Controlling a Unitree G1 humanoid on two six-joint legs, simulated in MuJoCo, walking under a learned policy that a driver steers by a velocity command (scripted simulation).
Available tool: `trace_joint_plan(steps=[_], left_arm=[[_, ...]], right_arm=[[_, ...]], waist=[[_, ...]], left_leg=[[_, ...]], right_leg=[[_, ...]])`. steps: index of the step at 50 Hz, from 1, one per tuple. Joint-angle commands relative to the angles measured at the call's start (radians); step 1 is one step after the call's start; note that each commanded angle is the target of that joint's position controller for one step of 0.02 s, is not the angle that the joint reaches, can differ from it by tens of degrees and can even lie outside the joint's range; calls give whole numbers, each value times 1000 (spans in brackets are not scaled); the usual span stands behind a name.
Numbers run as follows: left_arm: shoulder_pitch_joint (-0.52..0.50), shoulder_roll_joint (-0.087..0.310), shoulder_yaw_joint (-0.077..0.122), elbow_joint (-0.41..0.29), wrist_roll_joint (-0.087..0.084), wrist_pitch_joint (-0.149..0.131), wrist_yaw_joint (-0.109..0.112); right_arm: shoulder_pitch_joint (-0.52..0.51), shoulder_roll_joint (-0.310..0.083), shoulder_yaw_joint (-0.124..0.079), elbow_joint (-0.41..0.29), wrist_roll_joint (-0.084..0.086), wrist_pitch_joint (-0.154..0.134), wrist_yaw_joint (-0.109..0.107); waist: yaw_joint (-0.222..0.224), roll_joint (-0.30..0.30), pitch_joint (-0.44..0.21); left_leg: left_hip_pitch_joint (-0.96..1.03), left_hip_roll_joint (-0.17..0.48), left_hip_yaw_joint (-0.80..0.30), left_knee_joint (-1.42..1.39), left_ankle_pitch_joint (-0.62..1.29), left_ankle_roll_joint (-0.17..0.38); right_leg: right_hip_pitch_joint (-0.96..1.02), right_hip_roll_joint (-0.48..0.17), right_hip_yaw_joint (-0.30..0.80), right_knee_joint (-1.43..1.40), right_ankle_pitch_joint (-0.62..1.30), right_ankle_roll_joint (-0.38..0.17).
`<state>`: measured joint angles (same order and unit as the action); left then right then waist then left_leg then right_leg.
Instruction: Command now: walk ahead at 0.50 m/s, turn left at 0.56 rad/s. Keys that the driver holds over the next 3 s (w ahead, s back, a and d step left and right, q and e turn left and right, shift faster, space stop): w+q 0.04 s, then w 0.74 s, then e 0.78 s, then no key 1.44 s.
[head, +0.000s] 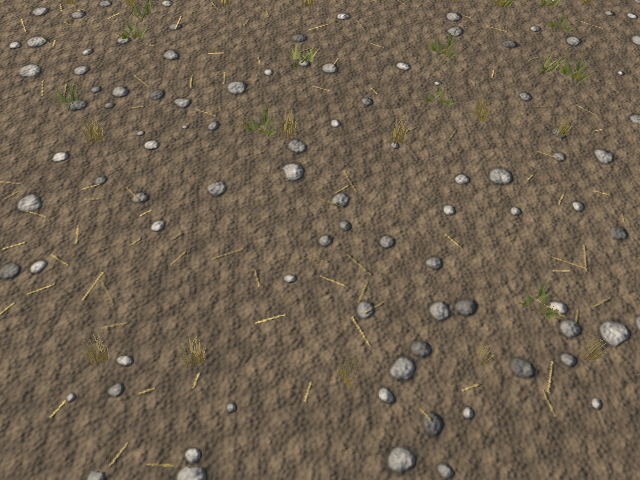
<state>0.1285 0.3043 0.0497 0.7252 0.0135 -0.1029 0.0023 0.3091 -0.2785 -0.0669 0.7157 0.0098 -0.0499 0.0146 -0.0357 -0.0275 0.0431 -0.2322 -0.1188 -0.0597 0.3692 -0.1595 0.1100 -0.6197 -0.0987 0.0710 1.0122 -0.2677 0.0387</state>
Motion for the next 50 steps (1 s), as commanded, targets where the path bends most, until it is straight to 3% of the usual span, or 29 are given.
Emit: trace_joint_plan(steps=[1,4,8,11,12,13,14,15,16,17,18,19,20,22,25,27,32,35,37,38,39,40,41,42,43,44,45,47,50], left_arm=[[-26,58,14,-69,7,3,4],[-119,35,3,-86,-4,-7,-9],[-192,61,9,-112,-14,-23,-30],[-156,90,22,-113,-15,-32,-35],[-86,104,32,-96,-13,-35,-31],[31,137,48,-69,-5,-39,-26],[194,196,63,-53,8,-39,-22],[292,247,83,-3,-2,-25,-29],[302,154,60,0,-33,-21,-34],[236,109,45,-10,-31,-15,-29],[175,98,36,-21,-16,-7,-26],[141,81,29,-21,-9,-4,-26],[127,67,22,-21,0,-6,-25],[127,64,21,-11,-9,-9,-26],[148,111,34,11,-20,-8,-19],[164,126,37,23,-24,-1,-14],[252,145,39,71,-37,16,-12],[269,158,44,92,-41,32,-7],[247,175,49,95,-41,43,-1],[242,163,44,94,-40,46,1],[234,123,26,76,-24,45,4],[337,17,-10,47,-15,28,0],[335,57,-3,71,-25,13,-2],[268,134,22,60,-50,11,-4],[222,128,22,53,-49,16,0],[204,115,25,55,-37,30,6],[221,105,31,62,-33,50,11],[260,68,30,74,-32,83,17],[207,50,30,30,-24,101,22]], right_arm=[[-30,-172,-46,-73,6,-16,-22],[12,-166,-43,-53,9,-8,-30],[84,-153,-36,-10,12,-5,-29],[83,-163,-40,4,6,5,-32],[63,-160,-39,0,6,8,-31],[49,-136,-29,-8,2,8,-29],[63,-98,-10,-30,-15,5,-28],[209,-29,11,-23,11,-8,-25],[160,-114,0,-14,22,-16,-25],[30,-160,-14,-39,25,-19,-23],[-41,-150,-10,-59,14,-22,-23],[-72,-136,-11,-69,-1,-26,-20],[-59,-121,-12,-67,-4,-26,-17],[-27,-83,-6,-56,1,-21,-14],[-104,-51,9,-82,-9,-19,-14],[-165,-38,17,-92,-8,-24,-10],[-309,-42,18,-125,7,-36,8],[-345,-63,11,-145,9,-43,22],[-270,-93,-3,-128,5,-46,23],[-150,-128,-24,-91,0,-45,17],[21,-184,-45,-53,-9,-43,7],[105,-290,-67,-46,-32,-36,1],[121,-214,-48,-42,-24,-29,2],[52,-166,-29,-46,-21,-29,1],[-17,-131,-17,-51,-21,-31,3],[-79,-94,-7,-47,-20,-34,9],[-120,-76,-3,-44,-22,-40,12],[-163,-83,-8,-30,-35,-52,11],[-189,-114,-19,-6,-35,-49,-13]], waist=[[23,68,-50],[-25,100,-49],[-58,111,-29],[-29,144,-26],[14,150,-54],[72,132,-144],[127,28,-299],[88,-278,-410],[122,-186,-340],[137,-90,-187],[114,-18,-107],[90,-6,-51],[61,-33,-48],[40,-65,-58],[52,-48,-37],[72,-42,-30],[125,-43,-4],[113,-53,9],[54,-60,-32],[-6,-44,-108],[-79,0,-237],[-57,239,-379],[-74,272,-431],[-66,186,-276],[-32,131,-202],[3,95,-144],[38,121,-121],[74,140,-113],[82,132,-89]], left_leg=[[-14,224,-204,-147,266,164],[-27,193,-169,-132,172,116],[99,257,-242,-70,130,104],[199,302,-294,1,249,87],[205,281,-279,66,383,71],[170,228,-236,212,474,44],[3,158,-177,487,291,4],[-367,3,-86,822,-319,-75],[-509,50,-144,928,-406,-75],[-557,96,-123,946,-317,-73],[-536,140,-76,910,-242,-74],[-515,172,-60,844,-192,-79],[-460,199,-55,798,-160,-82],[-413,212,-27,724,-149,-94],[-430,228,3,557,-65,-120],[-406,223,16,424,58,-125],[-337,181,41,217,213,-118],[-334,170,36,156,136,-82],[-208,140,64,113,89,-50],[-31,118,87,90,95,-23],[241,215,-8,131,121,29],[614,482,-429,100,102,183],[610,540,-620,-5,155,221],[474,513,-448,1,278,179],[347,469,-296,3,436,148],[235,421,-190,-17,524,123],[144,391,-115,-49,549,100],[31,371,-29,-100,619,109],[16,375,62,-132,630,115]], right_leg=[[7,19,-21,-180,176,34],[91,63,-38,-393,369,33],[80,71,-20,-497,370,-7],[105,81,-32,-533,230,-58],[200,101,-58,-571,220,-84],[390,75,-43,-566,261,-125],[686,-88,137,-517,297,-206],[1005,-284,580,-609,71,-371],[980,-291,692,-699,-181,-349],[849,-252,553,-724,-191,-302],[715,-211,441,-743,-92,-280],[616,-175,370,-768,11,-278],[558,-143,312,-788,89,-266],[513,-112,234,-820,191,-271],[483,-112,151,-860,299,-286],[478,-90,93,-870,313,-266],[520,-98,48,-848,299,-236],[607,-143,67,-800,335,-216],[631,-139,48,-703,510,-190],[603,-96,8,-561,633,-167],[461,-49,-33,-323,529,-132],[62,112,-90,74,81,-48],[-52,142,44,219,-331,-40],[-98,100,69,282,-298,-39],[-75,58,42,250,-241,-33],[-43,31,27,187,-200,-22],[24,5,25,137,-161,-14],[120,18,4,117,-82,8],[86,11,-3,3,37,23]])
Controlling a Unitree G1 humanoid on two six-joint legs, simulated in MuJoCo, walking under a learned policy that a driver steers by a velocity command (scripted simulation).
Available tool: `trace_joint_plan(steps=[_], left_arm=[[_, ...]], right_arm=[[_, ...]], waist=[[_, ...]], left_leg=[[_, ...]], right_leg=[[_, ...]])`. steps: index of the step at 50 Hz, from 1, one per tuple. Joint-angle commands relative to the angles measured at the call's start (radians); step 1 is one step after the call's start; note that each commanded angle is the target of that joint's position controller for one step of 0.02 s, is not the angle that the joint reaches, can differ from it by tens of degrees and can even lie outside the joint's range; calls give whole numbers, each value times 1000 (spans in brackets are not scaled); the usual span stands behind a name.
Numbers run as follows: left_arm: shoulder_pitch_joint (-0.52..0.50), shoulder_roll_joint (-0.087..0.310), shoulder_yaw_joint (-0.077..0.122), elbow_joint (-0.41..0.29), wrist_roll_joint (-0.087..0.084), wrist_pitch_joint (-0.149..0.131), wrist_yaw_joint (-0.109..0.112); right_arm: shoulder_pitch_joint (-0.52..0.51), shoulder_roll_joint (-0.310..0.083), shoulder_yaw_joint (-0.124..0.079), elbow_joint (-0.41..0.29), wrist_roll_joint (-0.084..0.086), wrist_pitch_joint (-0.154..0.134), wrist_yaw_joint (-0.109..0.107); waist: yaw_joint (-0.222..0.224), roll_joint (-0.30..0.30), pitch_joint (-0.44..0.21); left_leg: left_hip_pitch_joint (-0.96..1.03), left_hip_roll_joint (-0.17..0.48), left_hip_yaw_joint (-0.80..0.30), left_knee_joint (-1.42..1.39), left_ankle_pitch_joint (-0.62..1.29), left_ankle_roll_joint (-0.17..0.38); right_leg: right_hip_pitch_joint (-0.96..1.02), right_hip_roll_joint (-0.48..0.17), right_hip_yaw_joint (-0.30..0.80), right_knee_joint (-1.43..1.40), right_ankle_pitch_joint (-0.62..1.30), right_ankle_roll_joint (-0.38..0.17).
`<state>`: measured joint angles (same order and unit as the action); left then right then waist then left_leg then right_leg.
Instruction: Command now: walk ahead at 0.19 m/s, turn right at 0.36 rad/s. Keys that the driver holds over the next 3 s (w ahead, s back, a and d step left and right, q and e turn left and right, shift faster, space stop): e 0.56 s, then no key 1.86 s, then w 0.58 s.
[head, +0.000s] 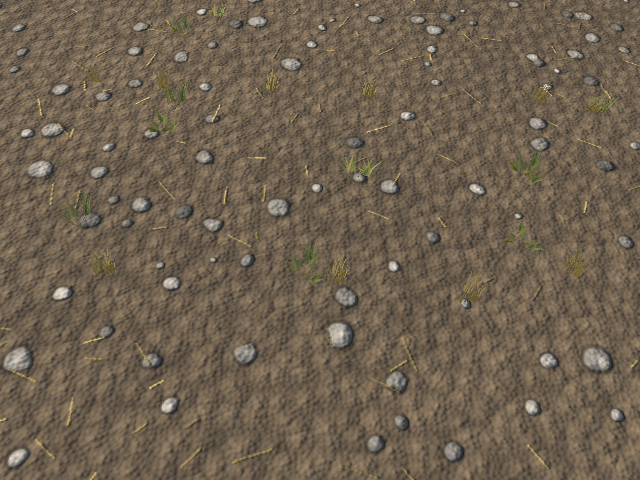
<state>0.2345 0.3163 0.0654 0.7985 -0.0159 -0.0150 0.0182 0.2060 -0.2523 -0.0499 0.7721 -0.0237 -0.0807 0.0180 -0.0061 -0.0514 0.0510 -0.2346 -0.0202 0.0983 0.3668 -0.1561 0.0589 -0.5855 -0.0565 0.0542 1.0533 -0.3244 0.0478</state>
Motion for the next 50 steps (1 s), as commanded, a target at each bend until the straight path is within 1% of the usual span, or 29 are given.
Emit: trace_joint_plan(steps=[1,4,8,11,13,14,15,16,17,18,19,20,22,28,31,33,34,35,36,37,38,39,40,42,45,46,48,49,50], left_arm=[[80,33,13,-56,8,14,2],[0,23,11,-96,7,13,-17],[-75,38,20,-154,9,24,-41],[-87,48,30,-189,6,33,-55],[-15,70,46,-184,7,30,-52],[65,161,76,-176,11,27,-33],[86,287,102,-191,30,28,-14],[105,208,78,-202,35,20,-16],[50,176,66,-212,27,11,-20],[-3,149,61,-215,11,7,-18],[-49,130,56,-221,-2,12,-13],[-78,124,52,-228,0,18,-6],[-88,142,59,-237,14,29,1],[-89,164,71,-244,10,44,17],[-97,143,60,-245,14,51,12],[-110,124,49,-243,8,58,13],[-75,102,41,-231,9,58,14],[-35,51,24,-229,25,56,13],[-58,73,33,-267,17,45,14],[-69,144,54,-245,22,38,19],[-54,170,69,-222,11,40,17],[-25,144,67,-192,13,49,22],[-16,119,60,-183,19,55,25],[-22,57,39,-175,15,58,21],[-90,2,10,-189,13,49,13],[-95,13,12,-186,7,48,12],[-41,28,17,-150,3,46,10],[-33,46,19,-139,10,47,10],[-26,89,23,-145,20,48,17]], right_arm=[[-86,-143,-36,-56,1,-11,-25],[-76,-163,-41,-37,7,13,-46],[-51,-194,-53,-11,24,47,-48],[-54,-209,-62,-5,44,67,-50],[-53,-198,-62,1,54,75,-54],[-9,-178,-57,1,35,69,-52],[-11,-120,-34,-51,-8,58,-44],[-63,-135,-33,-50,-7,52,-30],[-90,-159,-41,-56,25,55,-22],[-96,-147,-40,-50,32,59,-28],[-108,-154,-43,-49,21,66,-39],[-108,-160,-47,-49,18,73,-46],[-83,-134,-41,-44,22,80,-48],[-98,-123,-34,-46,27,82,-43],[-79,-132,-38,-43,30,74,-29],[-35,-119,-38,-32,25,63,-18],[-22,-137,-43,-31,13,61,-16],[-12,-205,-53,-44,-9,61,-20],[-45,-248,-59,-39,-33,63,-20],[-88,-205,-49,-70,-35,54,-23],[-118,-190,-46,-75,-18,51,-28],[-141,-176,-41,-76,1,50,-31],[-149,-148,-32,-72,17,48,-34],[-130,-113,-17,-55,19,54,-37],[-83,-133,-21,-32,15,69,-39],[-57,-152,-26,-23,17,75,-39],[-54,-157,-23,-12,32,80,-36],[-24,-148,-19,1,37,74,-33],[-6,-135,-12,5,26,60,-28]], waist=[[46,151,-101],[12,137,-101],[-17,124,-86],[-11,137,-78],[35,108,-115],[54,-16,-185],[29,-265,-235],[81,-163,-376],[71,-87,-320],[43,-24,-256],[26,11,-201],[4,-13,-182],[-12,-56,-183],[12,-99,-194],[19,-123,-188],[-11,-118,-178],[-10,-80,-167],[19,106,-163],[44,343,-100],[15,272,-83],[28,217,-72],[43,181,-69],[40,183,-62],[34,186,-69],[-16,237,-103],[-29,246,-108],[-1,230,-104],[-2,208,-98],[-13,145,-122]], left_leg=[[31,268,-65,-131,600,160],[72,269,-12,-133,541,153],[165,309,-6,-77,494,149],[207,335,-16,23,506,124],[180,279,37,198,548,56],[59,192,81,402,397,-21],[-321,11,97,736,-301,-123],[-374,-20,-134,904,-542,-123],[-411,16,-179,938,-498,-110],[-427,41,-180,887,-430,-102],[-430,53,-177,810,-368,-106],[-374,57,-172,747,-325,-111],[-304,22,-154,647,-285,-129],[-177,-8,-172,411,-193,-140],[-127,1,-158,312,-180,-120],[-18,0,-127,128,-67,-88],[47,47,-161,44,-8,-59],[110,243,-364,-43,50,10],[4,396,-585,-102,113,182],[-41,401,-597,-119,85,234],[-34,352,-515,-101,81,202],[-14,297,-440,-81,73,159],[13,277,-406,-65,106,144],[34,226,-319,-47,186,134],[93,200,-272,-7,251,127],[107,210,-286,6,269,134],[94,203,-290,36,283,118],[66,194,-291,36,269,86],[10,179,-277,49,215,33]], right_leg=[[56,-35,5,-93,146,12],[79,-36,-25,-231,245,2],[65,-26,-57,-336,180,-24],[79,-3,-88,-407,78,-61],[238,49,-116,-580,221,-109],[442,-17,18,-625,614,-168],[694,-277,405,-605,1006,-387],[731,-332,493,-634,963,-469],[679,-294,395,-640,887,-429],[612,-232,322,-647,751,-364],[544,-197,291,-669,641,-322],[470,-166,265,-689,584,-304],[412,-134,254,-703,569,-300],[339,-104,314,-710,315,-274],[341,-108,351,-686,250,-254],[304,-79,343,-640,226,-215],[262,-40,318,-599,151,-170],[168,63,210,-417,-50,-104],[67,169,83,-274,-269,-59],[83,131,135,-87,-280,-30],[69,139,136,7,-230,-20],[66,134,136,42,-187,-2],[52,126,144,54,-145,15],[103,112,103,-33,-113,39],[222,60,2,-320,-123,51],[255,64,-16,-395,-117,50],[366,74,-44,-647,79,27],[435,63,-19,-734,188,4],[528,-3,54,-712,336,-26]])
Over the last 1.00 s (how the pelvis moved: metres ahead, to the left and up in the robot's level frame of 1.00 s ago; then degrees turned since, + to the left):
0.53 0.05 0.00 3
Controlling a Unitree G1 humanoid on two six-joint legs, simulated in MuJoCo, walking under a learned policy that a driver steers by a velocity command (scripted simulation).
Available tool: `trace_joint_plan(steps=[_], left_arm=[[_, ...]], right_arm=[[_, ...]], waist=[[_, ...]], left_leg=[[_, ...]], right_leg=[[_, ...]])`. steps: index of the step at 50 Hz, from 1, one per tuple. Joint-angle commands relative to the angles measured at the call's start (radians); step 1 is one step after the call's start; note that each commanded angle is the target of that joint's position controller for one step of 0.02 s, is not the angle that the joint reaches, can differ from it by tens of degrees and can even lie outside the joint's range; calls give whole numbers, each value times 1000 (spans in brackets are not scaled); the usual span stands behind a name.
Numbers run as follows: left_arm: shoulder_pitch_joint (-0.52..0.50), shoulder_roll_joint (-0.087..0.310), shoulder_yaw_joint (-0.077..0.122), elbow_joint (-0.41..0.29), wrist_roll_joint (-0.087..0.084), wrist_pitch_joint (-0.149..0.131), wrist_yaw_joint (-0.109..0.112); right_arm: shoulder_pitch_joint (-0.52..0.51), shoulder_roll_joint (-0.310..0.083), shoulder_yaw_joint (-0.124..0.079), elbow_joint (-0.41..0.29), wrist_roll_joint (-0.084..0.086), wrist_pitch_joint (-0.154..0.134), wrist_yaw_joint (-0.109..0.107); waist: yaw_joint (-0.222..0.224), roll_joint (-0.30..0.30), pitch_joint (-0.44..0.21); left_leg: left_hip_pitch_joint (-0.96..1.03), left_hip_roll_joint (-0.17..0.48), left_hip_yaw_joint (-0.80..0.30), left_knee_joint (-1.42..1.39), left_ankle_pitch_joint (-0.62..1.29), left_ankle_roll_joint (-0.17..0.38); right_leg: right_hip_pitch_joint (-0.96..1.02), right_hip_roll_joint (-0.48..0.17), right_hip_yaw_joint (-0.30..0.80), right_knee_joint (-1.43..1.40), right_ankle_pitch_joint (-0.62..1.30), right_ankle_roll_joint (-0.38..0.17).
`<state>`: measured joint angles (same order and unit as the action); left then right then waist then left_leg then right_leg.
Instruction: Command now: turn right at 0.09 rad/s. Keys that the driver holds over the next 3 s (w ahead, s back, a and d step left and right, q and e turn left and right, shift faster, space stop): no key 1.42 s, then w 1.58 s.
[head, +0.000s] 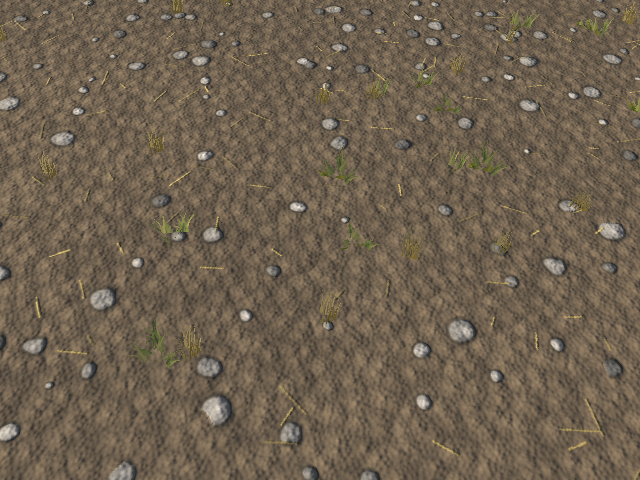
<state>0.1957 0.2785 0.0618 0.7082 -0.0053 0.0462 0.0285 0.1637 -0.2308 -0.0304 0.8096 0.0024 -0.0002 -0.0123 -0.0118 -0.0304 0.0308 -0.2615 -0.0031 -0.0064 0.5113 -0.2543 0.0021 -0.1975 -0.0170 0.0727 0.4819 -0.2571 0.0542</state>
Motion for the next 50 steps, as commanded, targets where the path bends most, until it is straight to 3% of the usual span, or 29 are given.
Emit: trace_joint_plan(steps=[1,2,3,4,6,13,31,50], left_arm=[[14,186,37,-55,15,-10,13],[1,139,30,-35,18,-12,1],[-14,93,20,-42,21,-18,-10],[-10,79,15,-31,28,-24,-12],[-6,87,13,-18,25,-38,-12],[13,73,1,27,20,-53,-3],[51,54,-15,180,12,-60,3],[102,37,-33,301,7,-59,9]], right_arm=[[66,-145,-28,-35,-23,-38,16],[47,-116,-20,-24,-23,-44,18],[-16,-143,-23,-22,-24,-41,17],[-38,-142,-26,-20,-19,-35,13],[-34,-136,-25,-9,-14,-19,4],[-15,-129,-29,58,-11,-6,-10],[22,-125,-28,209,-5,0,-30],[72,-93,-14,272,-3,4,-36]], waist=[[-52,-10,-126],[-41,-97,-138],[-7,-52,-96],[-1,-33,-81],[-5,-35,-36],[-8,-6,-3],[-6,22,-1],[0,32,16]], left_leg=[[-18,95,-102,-62,218,46],[55,49,-37,-83,101,-1],[70,40,-26,-62,96,-26],[74,41,-23,-53,108,-24],[70,43,-26,-51,134,-15],[83,43,-29,-64,116,-24],[89,41,-23,-82,132,-26],[79,30,-13,-86,129,-18]], right_leg=[[190,-109,89,-49,444,-82],[86,-97,74,-44,275,-120],[38,-70,68,-66,169,-113],[11,-62,62,-79,127,-97],[-26,-49,53,-80,129,-79],[-59,-36,47,-89,73,-72],[-36,-3,4,-93,96,-68],[-46,11,-19,-97,89,-62]])
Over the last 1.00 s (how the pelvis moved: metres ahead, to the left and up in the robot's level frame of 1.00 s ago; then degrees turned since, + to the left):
0.11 0.00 -0.01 -25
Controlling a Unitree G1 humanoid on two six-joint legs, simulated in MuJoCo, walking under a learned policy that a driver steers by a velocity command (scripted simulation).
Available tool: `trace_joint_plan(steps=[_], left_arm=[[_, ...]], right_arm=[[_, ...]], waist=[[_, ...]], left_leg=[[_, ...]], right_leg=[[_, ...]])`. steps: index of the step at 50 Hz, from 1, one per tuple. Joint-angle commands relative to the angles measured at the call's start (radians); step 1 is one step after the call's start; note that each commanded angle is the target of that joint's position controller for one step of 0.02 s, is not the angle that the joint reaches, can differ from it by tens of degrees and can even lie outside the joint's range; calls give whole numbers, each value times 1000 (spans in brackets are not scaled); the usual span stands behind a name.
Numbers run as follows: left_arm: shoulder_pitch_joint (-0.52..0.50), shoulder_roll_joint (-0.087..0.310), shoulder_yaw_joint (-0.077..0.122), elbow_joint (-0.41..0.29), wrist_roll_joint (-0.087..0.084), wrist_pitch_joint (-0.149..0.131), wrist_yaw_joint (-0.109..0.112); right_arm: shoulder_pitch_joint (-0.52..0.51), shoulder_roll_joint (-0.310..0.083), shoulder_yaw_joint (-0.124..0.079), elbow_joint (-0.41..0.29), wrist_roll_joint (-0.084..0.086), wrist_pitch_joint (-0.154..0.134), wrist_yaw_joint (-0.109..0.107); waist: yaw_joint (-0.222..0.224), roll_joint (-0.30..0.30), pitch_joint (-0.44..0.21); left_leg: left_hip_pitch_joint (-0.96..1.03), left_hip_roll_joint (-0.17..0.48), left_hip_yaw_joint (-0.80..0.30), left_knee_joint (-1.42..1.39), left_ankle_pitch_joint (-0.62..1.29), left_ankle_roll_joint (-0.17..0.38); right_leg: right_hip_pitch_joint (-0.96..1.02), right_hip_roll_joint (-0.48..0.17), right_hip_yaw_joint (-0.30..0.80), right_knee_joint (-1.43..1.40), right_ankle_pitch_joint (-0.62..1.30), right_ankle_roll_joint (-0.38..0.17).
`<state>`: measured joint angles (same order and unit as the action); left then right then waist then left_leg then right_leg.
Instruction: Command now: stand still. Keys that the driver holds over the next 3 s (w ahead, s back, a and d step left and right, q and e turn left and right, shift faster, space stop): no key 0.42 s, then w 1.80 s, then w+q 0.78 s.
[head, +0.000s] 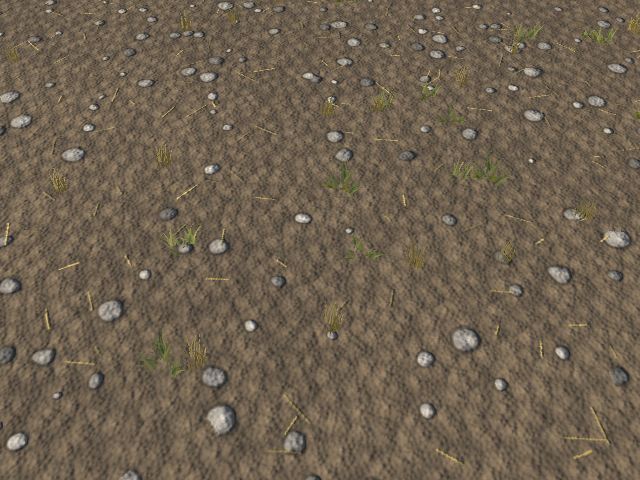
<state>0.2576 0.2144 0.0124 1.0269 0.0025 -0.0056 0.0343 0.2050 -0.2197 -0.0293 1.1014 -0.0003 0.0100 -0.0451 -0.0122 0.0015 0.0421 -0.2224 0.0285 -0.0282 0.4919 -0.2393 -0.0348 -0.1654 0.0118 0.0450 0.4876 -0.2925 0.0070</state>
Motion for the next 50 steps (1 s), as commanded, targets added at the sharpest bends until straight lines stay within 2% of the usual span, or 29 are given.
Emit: trace_joint_plan(steps=[1,21,22,24,25,27,29,30,31,32,33,34,35,36,37,38,39,40,41,43,46,47,48,50], left_arm=[[43,99,15,-13,-1,-7,3],[96,70,4,42,-3,-4,7],[116,58,1,53,-3,-2,8],[115,87,11,48,-14,2,14],[112,95,15,39,-16,-1,16],[131,98,18,31,-24,-21,11],[180,121,30,36,-31,-41,3],[202,143,38,39,-34,-47,-2],[198,160,44,35,-36,-51,-5],[171,158,44,21,-38,-53,-7],[129,154,42,3,-38,-54,-10],[55,146,38,-25,-40,-56,-13],[-17,93,26,-62,-44,-66,-13],[-44,50,16,-100,-33,-88,-11],[-54,73,20,-114,-37,-111,-13],[-39,79,23,-108,-47,-124,-25],[-30,73,22,-102,-49,-131,-34],[-58,88,30,-111,-45,-136,-39],[-89,100,40,-123,-36,-137,-43],[-109,68,38,-134,-34,-125,-57],[-243,15,14,-193,-26,-112,-67],[-286,14,10,-211,-26,-109,-68],[-314,27,10,-225,-28,-106,-69],[-346,66,16,-247,-35,-101,-72]], right_arm=[[34,-102,-14,-19,0,-6,-3],[91,-73,0,-7,2,-8,-4],[110,-60,3,3,2,-7,-5],[117,-77,-4,2,12,-5,-9],[109,-81,-6,-7,13,-10,-10],[103,-62,-3,-24,16,-35,-2],[86,-40,-1,-41,19,-66,12],[75,-22,2,-52,21,-80,21],[78,-9,5,-59,26,-93,29],[86,-13,4,-61,29,-104,35],[129,-9,3,-51,33,-112,38],[225,-12,0,-20,34,-116,39],[348,-86,-22,20,31,-122,40],[499,-216,-60,52,37,-129,50],[515,-184,-46,46,13,-137,55],[432,-133,-30,19,3,-143,55],[377,-112,-23,-6,4,-143,59],[353,-95,-14,-14,8,-136,61],[350,-66,-2,-15,7,-127,60],[366,-41,9,-18,3,-105,48],[317,-91,6,-57,-3,-94,22],[318,-117,0,-65,-2,-95,17],[335,-141,-7,-62,4,-98,14],[347,-154,-17,-57,20,-103,13]], waist=[[1,0,6],[6,1,20],[7,-1,-4],[8,-14,41],[11,-17,86],[19,-37,130],[40,-92,119],[44,-141,112],[35,-183,112],[19,-179,128],[-15,-168,139],[-68,-145,142],[-112,7,129],[-153,287,71],[-134,258,41],[-82,148,70],[-59,101,66],[-49,65,79],[-46,65,77],[-39,90,67],[-41,76,102],[-46,88,104],[-48,107,104],[-36,115,122]], left_leg=[[39,-2,9,-67,114,19],[21,-9,12,-64,101,27],[31,-21,24,-66,4,28],[-31,-52,46,-32,-321,52],[-83,-47,34,-27,-425,67],[-139,-30,11,2,-425,87],[-197,-40,32,90,-327,84],[-222,-56,64,157,-260,80],[-218,-58,79,205,-205,88],[-179,-47,69,197,-194,106],[-90,-47,65,121,-196,123],[54,-39,38,12,-173,135],[180,40,-130,-86,-216,170],[364,233,-493,-244,-185,271],[419,346,-697,-294,-97,318],[406,341,-620,-269,-18,303],[401,309,-514,-266,43,285],[399,286,-419,-282,121,265],[382,250,-328,-297,208,235],[346,199,-214,-327,279,210],[159,146,-97,-384,259,204],[105,139,-79,-405,242,203],[85,152,-78,-428,229,208],[123,187,-76,-436,235,206]], right_leg=[[-79,-17,7,-103,123,-15],[-90,-12,-6,-95,111,-9],[-81,-2,-15,-101,13,-11],[-137,11,-13,-91,-312,-44],[-179,-3,11,-99,-426,-65],[-197,-55,86,-122,-477,-104],[-129,-128,199,-169,-492,-151],[-96,-182,286,-215,-519,-182],[-94,-237,368,-256,-528,-211],[-136,-255,394,-268,-504,-220],[-197,-235,361,-246,-466,-204],[-283,-182,276,-169,-373,-166],[-397,-63,97,36,-220,-100],[-555,47,-68,406,-120,-33],[-680,34,15,629,-234,-42],[-729,-18,51,753,-192,-67],[-755,-50,44,786,-120,-85],[-785,-82,22,763,-58,-92],[-764,-108,3,715,-9,-92],[-715,-116,-40,623,42,-72],[-559,-84,-90,332,192,-31],[-479,-64,-105,243,240,-23],[-421,-50,-114,194,267,-21],[-389,-47,-93,119,301,-39]])
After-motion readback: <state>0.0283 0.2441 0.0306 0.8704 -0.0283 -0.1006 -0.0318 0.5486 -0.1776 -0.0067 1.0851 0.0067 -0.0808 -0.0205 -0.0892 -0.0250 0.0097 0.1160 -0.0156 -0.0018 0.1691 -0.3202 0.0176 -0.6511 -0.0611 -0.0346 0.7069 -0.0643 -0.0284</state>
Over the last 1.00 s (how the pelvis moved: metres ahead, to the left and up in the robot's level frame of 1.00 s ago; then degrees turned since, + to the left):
-0.01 -0.02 0.00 1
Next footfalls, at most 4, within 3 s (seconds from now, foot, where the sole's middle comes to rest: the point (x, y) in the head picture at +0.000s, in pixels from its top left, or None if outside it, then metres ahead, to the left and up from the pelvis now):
1.12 right None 0.43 -0.11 -0.77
1.66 left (273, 381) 0.74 0.13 -0.77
2.22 right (367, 272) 1.06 -0.10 -0.77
2.78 left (272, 200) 1.33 0.16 -0.77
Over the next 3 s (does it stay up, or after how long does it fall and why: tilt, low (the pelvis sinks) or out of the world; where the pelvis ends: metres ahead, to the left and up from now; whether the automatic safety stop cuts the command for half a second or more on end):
stays up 1.30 0.08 0.01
